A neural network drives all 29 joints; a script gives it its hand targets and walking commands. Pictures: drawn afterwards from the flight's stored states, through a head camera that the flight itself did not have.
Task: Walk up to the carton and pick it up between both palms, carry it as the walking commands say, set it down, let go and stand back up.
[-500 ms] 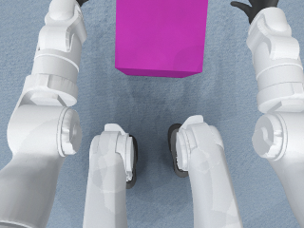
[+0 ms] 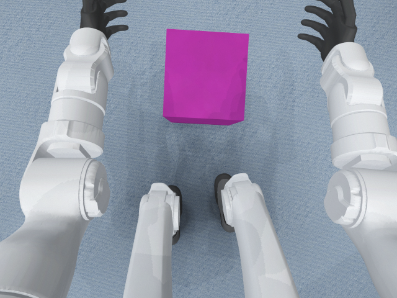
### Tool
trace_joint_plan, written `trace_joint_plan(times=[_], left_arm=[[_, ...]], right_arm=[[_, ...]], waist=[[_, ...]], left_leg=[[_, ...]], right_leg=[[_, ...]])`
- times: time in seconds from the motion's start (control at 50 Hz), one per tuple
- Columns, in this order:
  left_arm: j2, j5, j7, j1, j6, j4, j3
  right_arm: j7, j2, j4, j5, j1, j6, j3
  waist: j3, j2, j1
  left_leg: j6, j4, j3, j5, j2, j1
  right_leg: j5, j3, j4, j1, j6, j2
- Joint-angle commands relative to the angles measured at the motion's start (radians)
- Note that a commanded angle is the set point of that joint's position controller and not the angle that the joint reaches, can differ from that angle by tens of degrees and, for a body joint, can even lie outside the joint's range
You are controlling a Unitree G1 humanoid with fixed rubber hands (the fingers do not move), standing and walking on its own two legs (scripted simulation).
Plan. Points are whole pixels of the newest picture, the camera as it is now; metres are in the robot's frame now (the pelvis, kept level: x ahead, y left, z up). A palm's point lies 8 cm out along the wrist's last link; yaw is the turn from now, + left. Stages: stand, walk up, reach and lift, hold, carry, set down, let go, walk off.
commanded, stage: set down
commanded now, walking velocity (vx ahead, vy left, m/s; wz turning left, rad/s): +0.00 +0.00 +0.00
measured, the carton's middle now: (203, 86) +0.53 -0.05 -0.43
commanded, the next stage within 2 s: let go in 0.44 s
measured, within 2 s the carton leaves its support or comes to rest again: neither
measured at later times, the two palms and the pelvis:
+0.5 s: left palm out of the picture +0.56 +0.13 +0.02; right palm out of the picture +0.51 -0.24 +0.02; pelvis +0.03 +0.00 +0.12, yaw +0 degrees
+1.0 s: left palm out of the picture +0.40 +0.18 +0.09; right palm out of the picture +0.36 -0.26 +0.10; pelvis +0.08 -0.01 +0.19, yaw +0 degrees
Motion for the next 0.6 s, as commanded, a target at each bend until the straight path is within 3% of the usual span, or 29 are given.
trace_joint_plan(times=[0.0,0.28,0.42,0.5,0.58], left_arm=[[0.088,0.010,-0.007,-0.257,-0.021,-0.115,0.013],[0.041,0.064,-0.030,-0.165,-0.059,-0.105,0.060],[0.002,0.116,-0.042,-0.108,-0.090,-0.037,0.100],[-0.004,0.150,-0.039,-0.053,-0.101,-0.058,0.120],[-0.035,0.179,-0.010,0.102,-0.103,-0.154,0.114]], right_arm=[[0.008,-0.131,-0.117,-0.013,-0.206,-0.023,-0.020],[0.027,-0.078,-0.129,-0.078,-0.125,-0.055,-0.054],[0.036,-0.031,-0.047,-0.142,-0.092,-0.089,-0.090],[0.036,-0.023,-0.062,-0.170,-0.041,-0.104,-0.101],[0.062,-0.045,-0.136,-0.187,0.095,-0.108,-0.076]], waist=[[-1.093,0.049,-0.033],[-1.013,0.020,-0.019],[-0.885,0.014,-0.018],[-0.946,0.017,-0.019],[-1.091,0.035,-0.012]], left_leg=[[-0.033,-0.205,0.017,0.310,-0.008,0.573],[-0.034,-0.517,0.003,0.396,0.005,0.780],[-0.042,-0.619,-0.015,0.407,0.020,0.792],[-0.048,-0.642,-0.014,0.478,0.018,0.835],[-0.053,-0.663,-0.021,0.639,0.021,0.977]], right_leg=[[0.409,-0.030,-0.172,0.731,0.049,0.006],[0.494,-0.006,-0.482,0.981,0.054,-0.008],[0.503,-0.001,-0.581,0.999,0.055,-0.012],[0.590,-0.001,-0.599,1.084,0.054,-0.010],[0.709,0.007,-0.611,1.173,0.041,-0.002]])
